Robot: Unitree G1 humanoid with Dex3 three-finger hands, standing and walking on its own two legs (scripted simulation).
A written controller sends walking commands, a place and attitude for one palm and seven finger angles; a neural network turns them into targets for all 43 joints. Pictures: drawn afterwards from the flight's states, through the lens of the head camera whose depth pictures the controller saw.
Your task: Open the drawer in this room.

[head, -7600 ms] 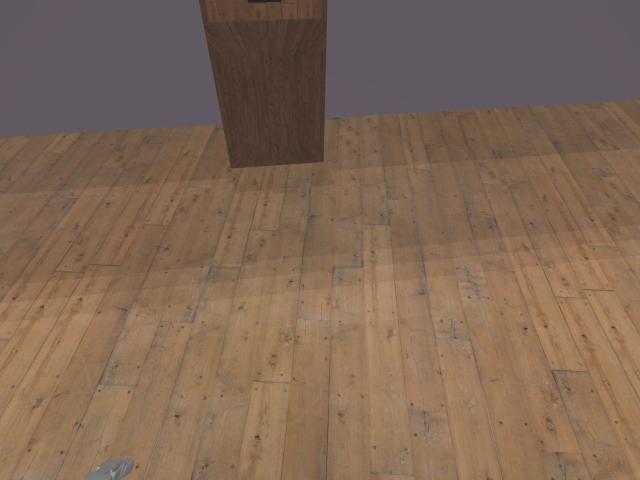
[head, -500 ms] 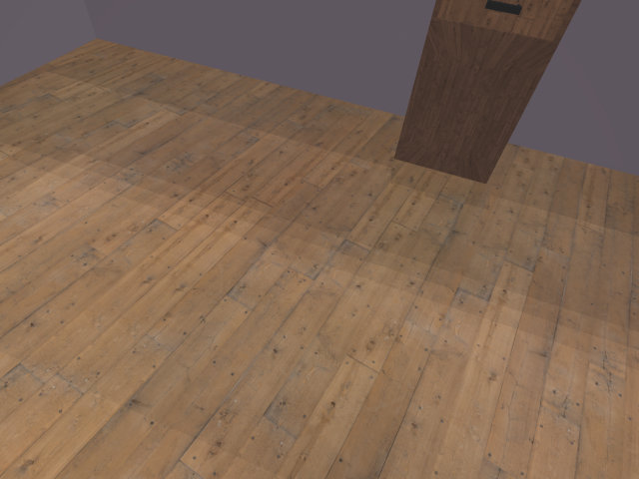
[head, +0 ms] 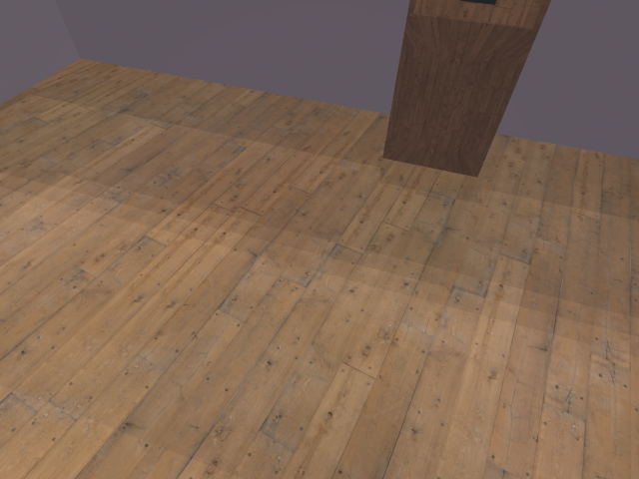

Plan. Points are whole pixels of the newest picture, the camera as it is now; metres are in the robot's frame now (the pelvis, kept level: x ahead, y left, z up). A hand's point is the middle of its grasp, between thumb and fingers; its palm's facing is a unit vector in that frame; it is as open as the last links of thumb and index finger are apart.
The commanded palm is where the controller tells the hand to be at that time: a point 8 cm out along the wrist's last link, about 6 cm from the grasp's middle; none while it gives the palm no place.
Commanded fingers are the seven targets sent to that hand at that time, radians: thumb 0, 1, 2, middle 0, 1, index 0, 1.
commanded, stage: turn or walk to find it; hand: left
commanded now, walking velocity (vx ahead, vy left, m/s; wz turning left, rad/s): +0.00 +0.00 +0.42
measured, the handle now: out of the picture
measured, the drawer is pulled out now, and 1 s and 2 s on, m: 0.00 0.00 0.00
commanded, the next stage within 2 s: stand and wait in 0.02 s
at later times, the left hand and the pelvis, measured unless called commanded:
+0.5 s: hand out of the picture -0.02 +0.17 -0.18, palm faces +0.14 -0.97 -0.21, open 7.3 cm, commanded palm none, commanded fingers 0.00 0.90 0.90 -0.20 -0.30 -0.20 -0.30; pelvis -0.02 -0.01 -0.01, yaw +6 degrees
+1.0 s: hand out of the picture +0.00 +0.18 -0.17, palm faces +0.18 -0.95 -0.26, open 7.3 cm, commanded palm none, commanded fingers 0.00 0.90 0.90 -0.20 -0.30 -0.20 -0.30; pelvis -0.01 -0.02 -0.01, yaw +10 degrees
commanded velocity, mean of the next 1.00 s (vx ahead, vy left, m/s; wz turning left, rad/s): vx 0.00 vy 0.00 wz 0.07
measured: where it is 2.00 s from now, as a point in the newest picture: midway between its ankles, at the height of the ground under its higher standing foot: outside the picture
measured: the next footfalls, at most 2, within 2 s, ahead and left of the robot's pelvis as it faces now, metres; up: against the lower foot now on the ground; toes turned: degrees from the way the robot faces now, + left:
right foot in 0.98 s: +0.03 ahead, -0.14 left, +0.00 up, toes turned +8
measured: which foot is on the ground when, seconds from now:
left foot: down 0.00-1.00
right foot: down 0.00-0.62, up 0.64-0.96, down 0.98-1.00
